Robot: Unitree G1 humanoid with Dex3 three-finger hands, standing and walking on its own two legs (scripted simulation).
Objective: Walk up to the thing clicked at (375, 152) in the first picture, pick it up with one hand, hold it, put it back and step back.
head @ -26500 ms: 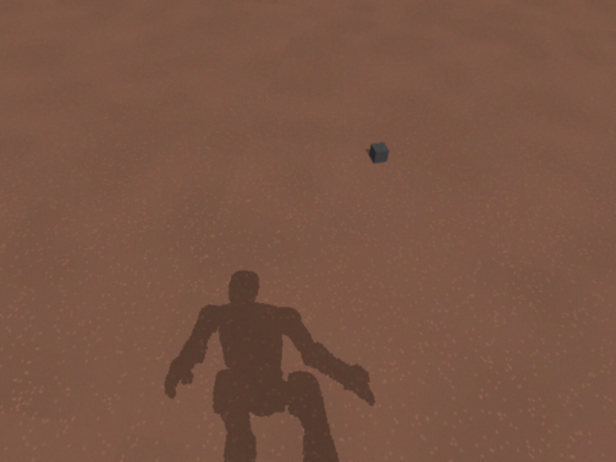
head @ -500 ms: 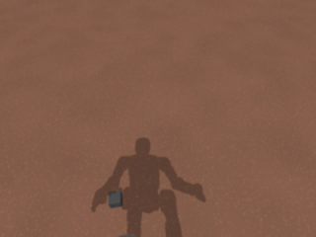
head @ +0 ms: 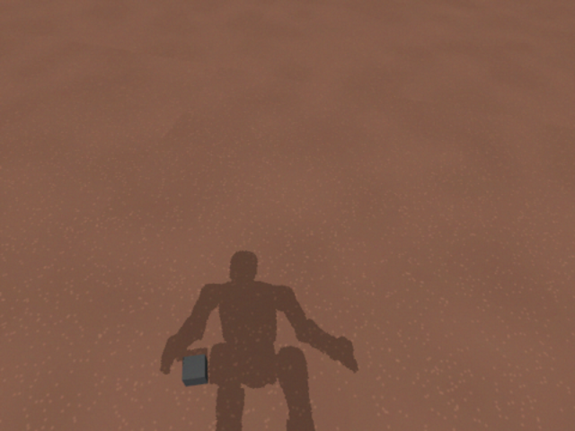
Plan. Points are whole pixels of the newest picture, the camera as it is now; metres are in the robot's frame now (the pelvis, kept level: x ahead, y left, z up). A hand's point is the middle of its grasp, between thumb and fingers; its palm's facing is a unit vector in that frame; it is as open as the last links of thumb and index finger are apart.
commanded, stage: walk up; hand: left
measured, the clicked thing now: (195, 370) +0.42 +0.27 -0.74
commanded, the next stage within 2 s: none
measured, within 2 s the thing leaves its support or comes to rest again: neither
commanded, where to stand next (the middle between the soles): +0.07 -0.02 m, yaw +7 degrees
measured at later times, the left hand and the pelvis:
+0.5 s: hand out of the picture +0.07 +0.26 -0.16, palm faces +0.00 -0.94 -0.34, open 7.4 cm; pelvis -0.01 +0.00 +0.00, yaw +0 degrees
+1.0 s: hand out of the picture -0.07 +0.24 -0.14, palm faces +0.12 -0.90 -0.43, open 7.4 cm; pelvis -0.10 -0.04 -0.01, yaw +7 degrees
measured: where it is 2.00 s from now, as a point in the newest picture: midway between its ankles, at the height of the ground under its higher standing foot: outside the picture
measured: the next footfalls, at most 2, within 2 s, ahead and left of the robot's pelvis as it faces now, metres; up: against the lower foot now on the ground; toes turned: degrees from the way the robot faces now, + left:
left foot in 1.06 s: -0.06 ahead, +0.12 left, +0.00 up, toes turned +6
right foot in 1.38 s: +0.05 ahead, -0.14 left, +0.00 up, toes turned +6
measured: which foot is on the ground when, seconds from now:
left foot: down 0.00-0.70, up 0.72-1.00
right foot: down 0.00-1.00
